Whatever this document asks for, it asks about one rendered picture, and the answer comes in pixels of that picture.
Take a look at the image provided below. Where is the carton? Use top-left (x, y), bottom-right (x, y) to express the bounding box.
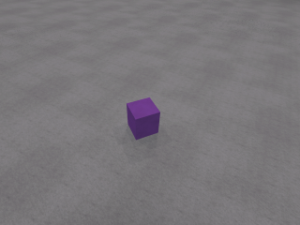
top-left (127, 97), bottom-right (160, 141)

